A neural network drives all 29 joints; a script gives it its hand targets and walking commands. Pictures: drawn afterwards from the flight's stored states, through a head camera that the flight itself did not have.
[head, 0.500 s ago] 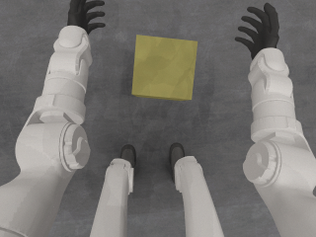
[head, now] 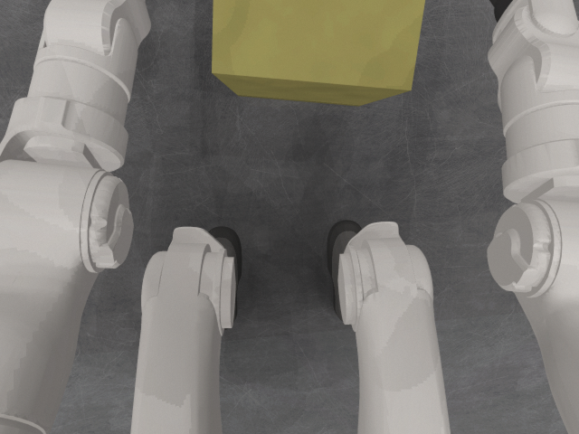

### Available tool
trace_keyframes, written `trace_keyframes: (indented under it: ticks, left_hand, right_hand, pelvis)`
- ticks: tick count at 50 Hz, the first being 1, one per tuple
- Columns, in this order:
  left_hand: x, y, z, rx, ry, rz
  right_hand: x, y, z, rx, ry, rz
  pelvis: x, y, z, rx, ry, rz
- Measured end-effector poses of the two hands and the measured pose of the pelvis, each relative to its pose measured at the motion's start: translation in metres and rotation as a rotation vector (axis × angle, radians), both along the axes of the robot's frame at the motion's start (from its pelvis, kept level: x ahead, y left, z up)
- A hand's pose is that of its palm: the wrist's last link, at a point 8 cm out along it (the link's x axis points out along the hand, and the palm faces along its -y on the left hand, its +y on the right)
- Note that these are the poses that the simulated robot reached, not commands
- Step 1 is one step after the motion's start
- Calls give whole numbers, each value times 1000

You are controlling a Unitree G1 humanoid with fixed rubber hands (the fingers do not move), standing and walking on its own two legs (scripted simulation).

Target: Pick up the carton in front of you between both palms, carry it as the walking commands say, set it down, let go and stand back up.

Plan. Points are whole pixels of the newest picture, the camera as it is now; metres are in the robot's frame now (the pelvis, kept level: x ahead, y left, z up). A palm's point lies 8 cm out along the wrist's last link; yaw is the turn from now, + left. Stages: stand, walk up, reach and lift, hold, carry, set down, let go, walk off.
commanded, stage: reach and lift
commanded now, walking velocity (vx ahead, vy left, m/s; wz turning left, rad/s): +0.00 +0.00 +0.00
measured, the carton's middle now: (310, 14) +0.57 -0.04 -0.30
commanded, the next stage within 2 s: none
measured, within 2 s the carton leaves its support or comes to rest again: leaves its support in 1.10 s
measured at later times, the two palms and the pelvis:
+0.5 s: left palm out of the picture +0.58 +0.14 -0.23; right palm (464, 12) +0.55 -0.21 -0.22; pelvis +0.01 +0.00 -0.05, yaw +0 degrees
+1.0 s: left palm out of the picture +0.58 +0.11 -0.22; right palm (447, 12) +0.55 -0.19 -0.22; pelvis +0.00 +0.00 -0.06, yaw +0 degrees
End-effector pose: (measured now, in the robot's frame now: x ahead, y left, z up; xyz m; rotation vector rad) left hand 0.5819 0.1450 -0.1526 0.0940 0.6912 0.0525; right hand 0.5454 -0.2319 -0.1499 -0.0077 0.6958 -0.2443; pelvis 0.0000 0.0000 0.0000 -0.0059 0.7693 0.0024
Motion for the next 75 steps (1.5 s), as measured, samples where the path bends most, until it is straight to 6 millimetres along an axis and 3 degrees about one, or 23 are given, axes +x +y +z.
trace_keyframes:
  ticks: [9, 15, 31, 37, 54, 58, 68, 75]
  left_hand:
    - [-2, -1, -56, -15, 40, 2]
    - [-3, 2, -79, -5, 36, -4]
    - [-3, -11, -69, -24, 16, -32]
    - [-5, -32, -70, -46, 24, -64]
    - [-8, -32, -69, -59, 37, -19]
    - [-14, -34, -49, -54, 20, 6]
    - [-40, -29, 71, -73, -11, 39]
    - [-60, -27, 123, -63, 12, 39]
  right_hand:
    - [-1, 9, -60, -1, 54, 26]
    - [5, 14, -79, 4, 48, 32]
    - [-1, 23, -70, 13, 29, 28]
    - [2, 40, -70, 33, 25, 47]
    - [3, 41, -66, 58, 31, 69]
    - [-2, 45, -44, 41, 14, 21]
    - [-30, 51, 67, 70, -21, 9]
    - [-50, 52, 117, 58, 5, 24]
  pelvis:
    - [-4, -4, -34, 1, -86, 10]
    - [3, -5, -45, -1, -125, 6]
    - [1, 1, -52, -14, -131, 4]
    - [-5, 1, -47, -13, -146, 5]
    - [6, 0, -58, -8, -152, 8]
    - [8, 0, -52, -3, -125, 2]
    - [0, 1, -4, -1, -49, 1]
    - [-12, 2, 36, 2, -28, 0]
